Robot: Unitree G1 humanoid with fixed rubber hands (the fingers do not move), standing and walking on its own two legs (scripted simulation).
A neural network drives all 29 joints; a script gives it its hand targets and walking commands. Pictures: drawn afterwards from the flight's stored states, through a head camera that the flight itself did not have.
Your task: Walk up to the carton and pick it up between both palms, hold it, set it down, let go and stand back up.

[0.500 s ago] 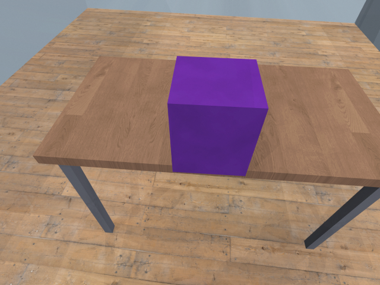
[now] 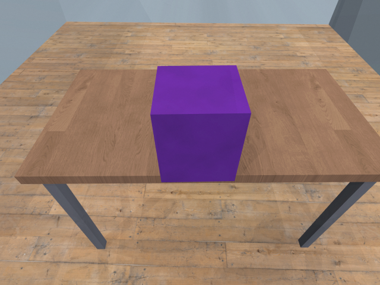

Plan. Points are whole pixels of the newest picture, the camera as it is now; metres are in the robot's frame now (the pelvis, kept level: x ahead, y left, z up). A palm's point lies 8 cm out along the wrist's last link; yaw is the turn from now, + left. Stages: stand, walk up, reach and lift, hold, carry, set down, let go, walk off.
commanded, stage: walk up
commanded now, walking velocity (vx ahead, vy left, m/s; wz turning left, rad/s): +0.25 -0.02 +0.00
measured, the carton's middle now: (197, 125) +0.52 -0.04 +0.04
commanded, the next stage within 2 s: none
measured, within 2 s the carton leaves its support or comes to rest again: neither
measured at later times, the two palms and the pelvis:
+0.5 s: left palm out of the picture +0.16 +0.12 -0.15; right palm out of the picture +0.14 -0.30 -0.16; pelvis +0.13 -0.09 -0.01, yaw +2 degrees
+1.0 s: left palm out of the picture +0.08 +0.12 -0.14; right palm out of the picture +0.13 -0.28 -0.15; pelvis +0.13 -0.07 +0.00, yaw +0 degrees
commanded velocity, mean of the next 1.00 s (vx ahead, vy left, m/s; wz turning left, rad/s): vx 0.06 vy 0.00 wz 0.00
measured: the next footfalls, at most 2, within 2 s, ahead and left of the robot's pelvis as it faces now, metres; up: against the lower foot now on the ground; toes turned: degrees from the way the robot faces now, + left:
right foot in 0.28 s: +0.22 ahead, -0.17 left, +0.00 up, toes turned -9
left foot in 0.62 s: +0.17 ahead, +0.02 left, +0.00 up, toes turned +5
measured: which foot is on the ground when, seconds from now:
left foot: down 0.00-0.30, up 0.32-0.60, down 0.62-1.00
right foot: up 0.00-0.26, down 0.28-1.00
